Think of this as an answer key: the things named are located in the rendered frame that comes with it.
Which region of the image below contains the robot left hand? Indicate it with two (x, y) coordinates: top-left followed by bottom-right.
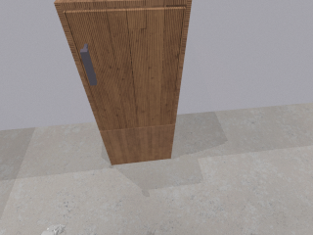
(40, 224), (66, 235)

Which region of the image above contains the cupboard door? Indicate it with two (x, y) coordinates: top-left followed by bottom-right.
(63, 6), (186, 131)

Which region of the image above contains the handle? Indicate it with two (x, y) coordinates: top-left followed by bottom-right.
(79, 43), (97, 86)

